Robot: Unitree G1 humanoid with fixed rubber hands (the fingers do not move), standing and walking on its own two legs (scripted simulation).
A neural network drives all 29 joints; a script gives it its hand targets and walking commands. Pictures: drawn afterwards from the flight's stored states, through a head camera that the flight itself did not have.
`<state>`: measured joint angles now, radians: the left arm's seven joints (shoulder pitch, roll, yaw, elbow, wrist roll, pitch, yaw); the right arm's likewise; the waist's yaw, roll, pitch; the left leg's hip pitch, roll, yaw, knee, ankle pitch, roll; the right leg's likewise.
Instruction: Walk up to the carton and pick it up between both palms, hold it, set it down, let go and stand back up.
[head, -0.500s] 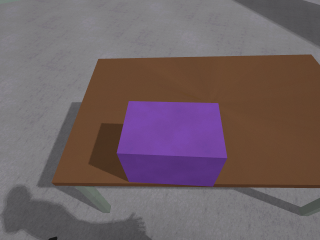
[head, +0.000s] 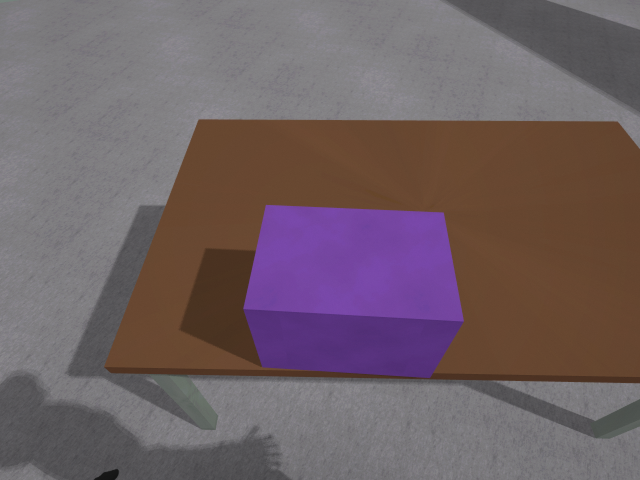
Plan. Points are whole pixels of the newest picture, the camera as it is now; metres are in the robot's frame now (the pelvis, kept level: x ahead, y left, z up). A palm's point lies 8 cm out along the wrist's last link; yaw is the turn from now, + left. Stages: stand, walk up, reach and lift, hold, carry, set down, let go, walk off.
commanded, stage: walk up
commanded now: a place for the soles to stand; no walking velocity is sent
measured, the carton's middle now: (349, 293) +0.44 -0.03 -0.10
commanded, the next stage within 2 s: stand in 1.88 s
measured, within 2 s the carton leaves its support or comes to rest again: neither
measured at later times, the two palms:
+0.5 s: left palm out of the picture +0.09 +0.31 -0.10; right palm out of the picture +0.09 -0.30 -0.10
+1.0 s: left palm out of the picture +0.09 +0.25 -0.09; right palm out of the picture +0.11 -0.38 -0.10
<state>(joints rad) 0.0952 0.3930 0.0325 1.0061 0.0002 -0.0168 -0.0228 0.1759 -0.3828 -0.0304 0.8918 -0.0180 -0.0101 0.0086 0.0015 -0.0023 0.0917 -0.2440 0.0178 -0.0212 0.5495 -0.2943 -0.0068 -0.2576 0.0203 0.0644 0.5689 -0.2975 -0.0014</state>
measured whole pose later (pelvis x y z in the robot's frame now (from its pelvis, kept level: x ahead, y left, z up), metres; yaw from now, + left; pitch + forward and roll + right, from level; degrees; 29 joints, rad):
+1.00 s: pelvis +0.04 -0.06 +0.01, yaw -1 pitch +0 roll +2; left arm 0.28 0.39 0.03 0.93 0.00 -0.05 -0.01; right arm 0.23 -0.40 -0.06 0.89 -0.02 -0.03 0.01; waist 0.00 -0.01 0.06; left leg -0.39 0.01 -0.03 0.79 -0.50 -0.01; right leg -0.27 0.02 0.04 0.55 -0.28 -0.04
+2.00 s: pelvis +0.05 -0.03 +0.00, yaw -1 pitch -2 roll +0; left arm 0.12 0.39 0.03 1.03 0.00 -0.03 -0.01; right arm 0.18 -0.36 -0.02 0.90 -0.02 -0.02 0.01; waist 0.00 0.01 0.06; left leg -0.26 0.01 -0.02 0.53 -0.24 -0.01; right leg -0.22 0.02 0.05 0.53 -0.28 0.00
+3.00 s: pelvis +0.04 -0.03 +0.00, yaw -2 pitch -5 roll -1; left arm 0.16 0.35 0.05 0.53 -0.03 0.11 0.02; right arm 0.16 -0.21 -0.09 0.83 0.04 -0.26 0.04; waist 0.00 -0.04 0.12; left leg -0.22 0.02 -0.01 0.55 -0.25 -0.02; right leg -0.17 0.02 0.05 0.52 -0.27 0.01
